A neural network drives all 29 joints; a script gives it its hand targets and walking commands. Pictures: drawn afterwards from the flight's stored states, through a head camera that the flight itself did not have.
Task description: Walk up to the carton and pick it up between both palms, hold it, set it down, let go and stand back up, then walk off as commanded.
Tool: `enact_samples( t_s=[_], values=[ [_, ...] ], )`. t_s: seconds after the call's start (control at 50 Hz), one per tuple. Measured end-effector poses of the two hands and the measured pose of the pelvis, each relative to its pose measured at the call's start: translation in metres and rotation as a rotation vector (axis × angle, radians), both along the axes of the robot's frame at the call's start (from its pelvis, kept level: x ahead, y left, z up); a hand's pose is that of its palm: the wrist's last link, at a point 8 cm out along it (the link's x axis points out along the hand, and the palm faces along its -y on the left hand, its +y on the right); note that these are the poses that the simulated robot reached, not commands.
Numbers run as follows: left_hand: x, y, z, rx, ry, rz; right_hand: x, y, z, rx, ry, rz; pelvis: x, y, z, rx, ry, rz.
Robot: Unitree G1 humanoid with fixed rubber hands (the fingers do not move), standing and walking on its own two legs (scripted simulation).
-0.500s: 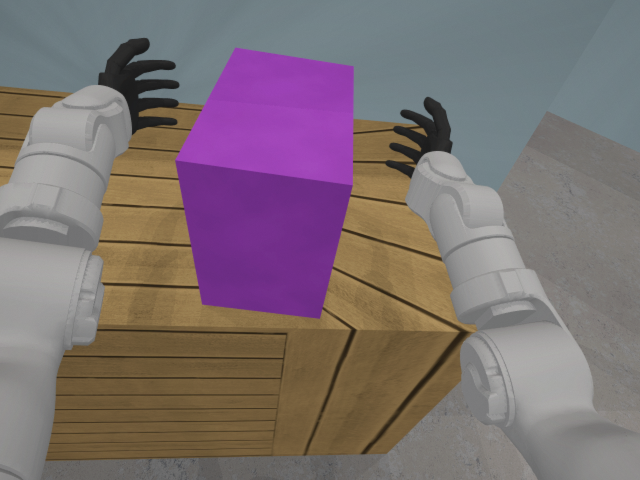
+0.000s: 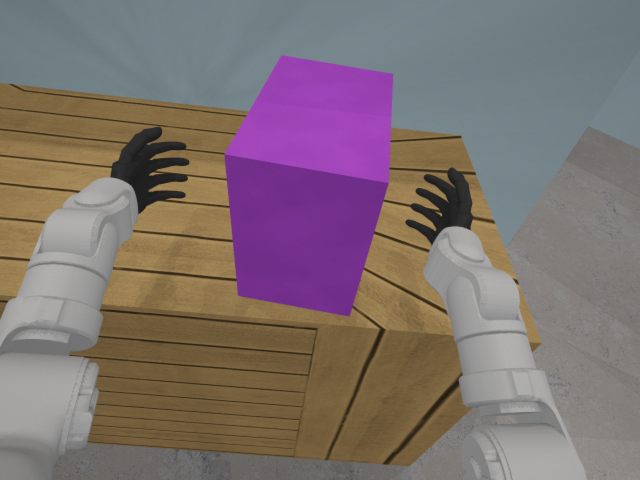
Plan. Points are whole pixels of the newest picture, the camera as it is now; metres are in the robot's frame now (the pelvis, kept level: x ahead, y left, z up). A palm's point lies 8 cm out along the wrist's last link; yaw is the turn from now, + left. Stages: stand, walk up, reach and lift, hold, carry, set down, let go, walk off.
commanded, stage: set down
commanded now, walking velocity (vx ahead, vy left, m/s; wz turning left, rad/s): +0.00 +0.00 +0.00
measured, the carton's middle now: (315, 185) +0.51 +0.00 +0.10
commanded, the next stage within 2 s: none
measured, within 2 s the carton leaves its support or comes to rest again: neither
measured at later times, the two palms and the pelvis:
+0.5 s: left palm (112, 243) +0.37 +0.24 +0.12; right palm (456, 288) +0.32 -0.16 +0.11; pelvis +0.02 +0.01 +0.00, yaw -1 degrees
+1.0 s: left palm (83, 312) +0.30 +0.26 +0.08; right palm (453, 340) +0.27 -0.16 +0.08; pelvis +0.04 +0.01 +0.00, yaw -1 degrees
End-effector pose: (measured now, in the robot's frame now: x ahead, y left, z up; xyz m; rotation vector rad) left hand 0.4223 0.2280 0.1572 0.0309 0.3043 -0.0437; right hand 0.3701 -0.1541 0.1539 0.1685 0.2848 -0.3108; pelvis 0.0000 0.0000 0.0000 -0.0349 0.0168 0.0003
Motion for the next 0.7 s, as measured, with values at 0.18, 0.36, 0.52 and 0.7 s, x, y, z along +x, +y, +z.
enact_samples(
  t_s=[0.18,0.36,0.52,0.7],
  values=[
    [-0.018,0.007,-0.003,0.01,-0.019,-0.024,-0.01,0.001,-0.003,-0.012,-0.014,0.005,0.006,0.006,0.001,-0.005,-0.025,-0.011],
    [-0.037,0.013,-0.021,0.033,0.019,-0.036,-0.033,-0.005,-0.027,-0.001,0.018,-0.016,0.011,0.01,0.001,-0.001,-0.061,-0.015],
    [-0.057,0.015,-0.04,0.035,0.048,-0.042,-0.052,-0.01,-0.043,-0.017,0.03,-0.003,0.018,0.009,0.002,0.002,-0.067,-0.024],
    [-0.084,0.022,-0.053,0.032,0.035,-0.032,-0.077,-0.01,-0.054,-0.047,0.051,0.018,0.026,0.003,0.003,0.005,-0.08,-0.03]
  ],
)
